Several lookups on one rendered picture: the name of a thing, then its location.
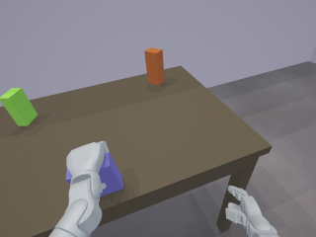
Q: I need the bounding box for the robot right forearm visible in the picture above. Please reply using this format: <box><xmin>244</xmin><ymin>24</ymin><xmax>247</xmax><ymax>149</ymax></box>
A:
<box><xmin>246</xmin><ymin>214</ymin><xmax>279</xmax><ymax>237</ymax></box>

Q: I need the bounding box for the sponge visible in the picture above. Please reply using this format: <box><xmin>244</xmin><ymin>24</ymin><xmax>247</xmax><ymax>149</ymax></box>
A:
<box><xmin>65</xmin><ymin>152</ymin><xmax>124</xmax><ymax>197</ymax></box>

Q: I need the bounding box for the robot right hand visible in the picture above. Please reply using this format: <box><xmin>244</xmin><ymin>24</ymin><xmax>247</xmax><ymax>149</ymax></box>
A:
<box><xmin>225</xmin><ymin>186</ymin><xmax>263</xmax><ymax>230</ymax></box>

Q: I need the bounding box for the table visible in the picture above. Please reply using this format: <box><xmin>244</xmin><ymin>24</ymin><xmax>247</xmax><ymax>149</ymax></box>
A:
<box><xmin>0</xmin><ymin>65</ymin><xmax>272</xmax><ymax>237</ymax></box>

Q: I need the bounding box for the robot left hand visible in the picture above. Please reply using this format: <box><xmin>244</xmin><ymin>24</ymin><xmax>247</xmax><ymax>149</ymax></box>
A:
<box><xmin>66</xmin><ymin>140</ymin><xmax>110</xmax><ymax>193</ymax></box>

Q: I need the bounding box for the robot left forearm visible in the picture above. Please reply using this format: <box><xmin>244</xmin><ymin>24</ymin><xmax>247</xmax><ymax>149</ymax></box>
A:
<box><xmin>48</xmin><ymin>171</ymin><xmax>103</xmax><ymax>237</ymax></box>

